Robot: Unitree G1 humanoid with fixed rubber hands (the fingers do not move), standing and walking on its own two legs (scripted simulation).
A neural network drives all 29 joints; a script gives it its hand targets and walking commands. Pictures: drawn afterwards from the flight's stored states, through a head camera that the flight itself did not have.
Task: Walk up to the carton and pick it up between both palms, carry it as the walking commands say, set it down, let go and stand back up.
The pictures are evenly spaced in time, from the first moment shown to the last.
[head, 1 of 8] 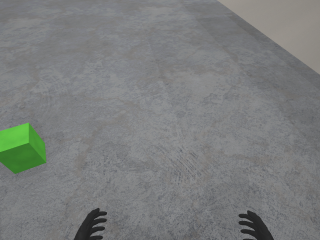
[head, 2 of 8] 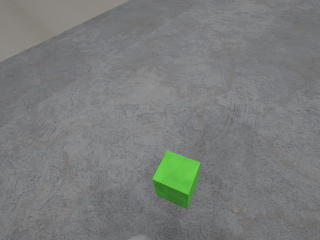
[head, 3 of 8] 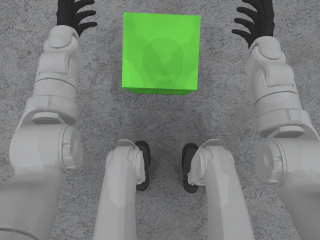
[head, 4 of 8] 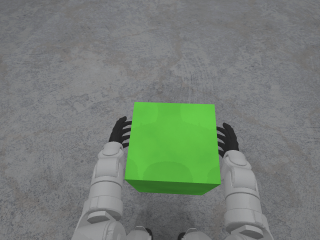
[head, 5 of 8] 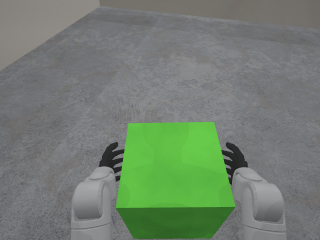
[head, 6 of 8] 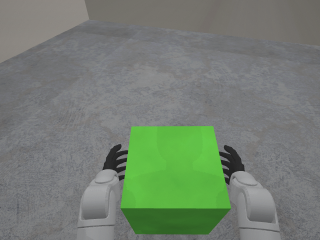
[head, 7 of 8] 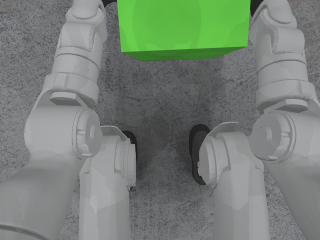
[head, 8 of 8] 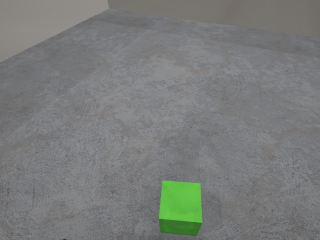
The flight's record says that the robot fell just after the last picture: no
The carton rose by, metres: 0.68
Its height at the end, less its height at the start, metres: +0.00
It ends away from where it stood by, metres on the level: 1.56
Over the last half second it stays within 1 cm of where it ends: yes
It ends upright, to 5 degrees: yes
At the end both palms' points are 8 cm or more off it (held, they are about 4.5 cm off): yes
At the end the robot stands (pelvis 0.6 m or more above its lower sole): yes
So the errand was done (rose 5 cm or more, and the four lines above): yes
